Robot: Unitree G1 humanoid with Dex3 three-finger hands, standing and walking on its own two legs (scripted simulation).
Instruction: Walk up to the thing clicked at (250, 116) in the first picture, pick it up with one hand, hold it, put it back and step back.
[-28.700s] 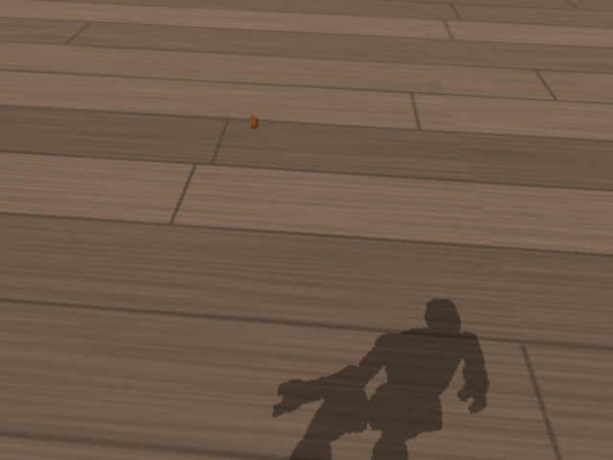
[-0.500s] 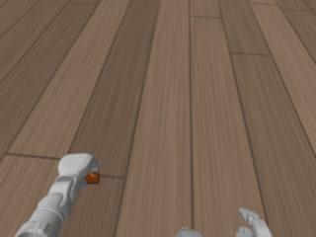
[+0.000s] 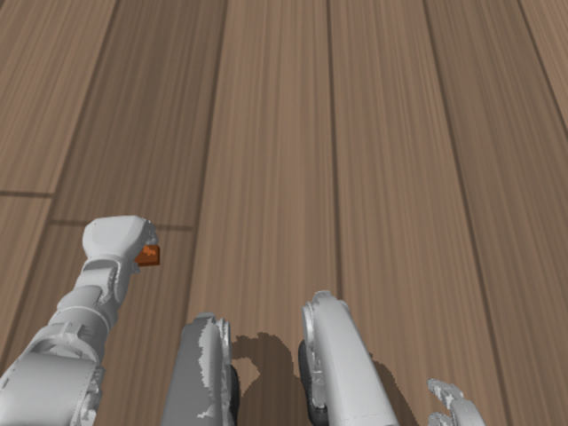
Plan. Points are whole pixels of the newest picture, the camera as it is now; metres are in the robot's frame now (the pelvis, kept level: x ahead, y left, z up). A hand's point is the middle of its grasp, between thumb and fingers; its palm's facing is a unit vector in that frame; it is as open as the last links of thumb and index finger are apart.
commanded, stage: crouch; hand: left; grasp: from above
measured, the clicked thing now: (129, 257) +0.40 +0.22 -0.17
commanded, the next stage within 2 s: lower in 0.98 s
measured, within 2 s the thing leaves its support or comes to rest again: neither
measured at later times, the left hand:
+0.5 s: hand (152, 271) +0.40 +0.22 -0.29, palm faces -0.46 -0.02 -0.89, open 6.1 cm
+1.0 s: hand (158, 276) +0.40 +0.22 -0.36, palm faces -0.47 -0.02 -0.88, open 6.2 cm
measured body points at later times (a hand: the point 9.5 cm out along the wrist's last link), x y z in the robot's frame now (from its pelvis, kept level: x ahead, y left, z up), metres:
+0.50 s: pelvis -0.01 -0.01 -0.12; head +0.21 +0.02 +0.28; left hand +0.42 +0.21 -0.24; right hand +0.08 -0.28 -0.25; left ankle +0.06 +0.11 -0.51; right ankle +0.10 -0.13 -0.51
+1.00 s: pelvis -0.01 +0.00 -0.17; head +0.21 +0.02 +0.21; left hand +0.42 +0.22 -0.30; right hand +0.05 -0.28 -0.30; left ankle +0.06 +0.11 -0.51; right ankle +0.10 -0.13 -0.51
